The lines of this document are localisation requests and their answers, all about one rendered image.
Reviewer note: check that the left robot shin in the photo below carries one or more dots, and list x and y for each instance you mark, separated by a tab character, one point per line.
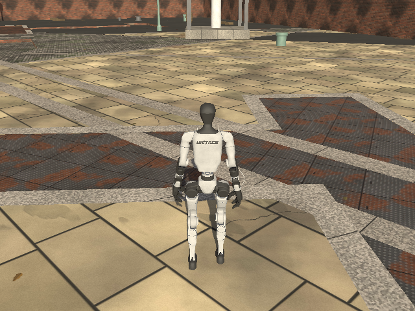
192	236

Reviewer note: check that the right robot upper arm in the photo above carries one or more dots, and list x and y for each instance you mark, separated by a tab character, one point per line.
230	148

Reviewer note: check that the robot right thigh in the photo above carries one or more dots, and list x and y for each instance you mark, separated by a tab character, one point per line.
222	195

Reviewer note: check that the left robot upper arm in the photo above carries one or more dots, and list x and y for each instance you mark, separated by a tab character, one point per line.
184	148

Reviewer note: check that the robot left forearm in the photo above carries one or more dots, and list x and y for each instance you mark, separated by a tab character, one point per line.
179	174

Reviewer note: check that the robot right forearm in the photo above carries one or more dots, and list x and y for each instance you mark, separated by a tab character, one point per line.
234	173

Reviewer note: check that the robot left hand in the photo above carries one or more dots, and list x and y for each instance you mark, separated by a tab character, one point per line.
176	193

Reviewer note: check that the robot right hand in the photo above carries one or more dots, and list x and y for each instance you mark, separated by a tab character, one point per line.
238	199

